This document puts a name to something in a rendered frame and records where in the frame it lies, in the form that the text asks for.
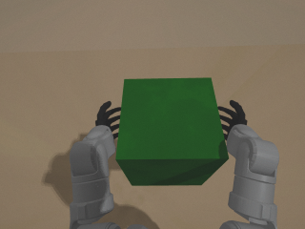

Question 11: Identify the left robot hand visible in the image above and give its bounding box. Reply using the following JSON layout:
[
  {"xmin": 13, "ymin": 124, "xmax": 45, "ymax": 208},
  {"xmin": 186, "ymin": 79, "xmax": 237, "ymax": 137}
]
[{"xmin": 95, "ymin": 101, "xmax": 121, "ymax": 139}]

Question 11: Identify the carton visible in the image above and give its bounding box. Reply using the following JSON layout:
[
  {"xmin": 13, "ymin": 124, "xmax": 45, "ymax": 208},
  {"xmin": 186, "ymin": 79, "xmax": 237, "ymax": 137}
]
[{"xmin": 115, "ymin": 77, "xmax": 229, "ymax": 186}]

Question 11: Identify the right robot hand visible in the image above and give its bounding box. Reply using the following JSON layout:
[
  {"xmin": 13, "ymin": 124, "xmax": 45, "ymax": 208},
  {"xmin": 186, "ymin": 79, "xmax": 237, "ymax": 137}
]
[{"xmin": 217, "ymin": 100, "xmax": 248, "ymax": 141}]

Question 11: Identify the robot left forearm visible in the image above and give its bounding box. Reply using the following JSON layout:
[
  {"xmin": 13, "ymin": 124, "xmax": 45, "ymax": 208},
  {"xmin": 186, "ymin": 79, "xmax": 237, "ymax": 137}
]
[{"xmin": 69, "ymin": 125, "xmax": 116, "ymax": 229}]

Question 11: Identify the robot right forearm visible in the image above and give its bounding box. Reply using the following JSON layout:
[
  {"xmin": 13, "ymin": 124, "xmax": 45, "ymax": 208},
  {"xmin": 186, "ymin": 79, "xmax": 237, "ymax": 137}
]
[{"xmin": 226, "ymin": 124, "xmax": 279, "ymax": 229}]

